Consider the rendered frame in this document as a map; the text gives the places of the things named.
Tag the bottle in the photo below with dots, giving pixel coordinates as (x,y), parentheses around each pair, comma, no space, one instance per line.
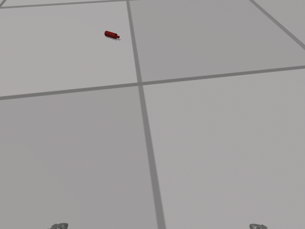
(111,34)

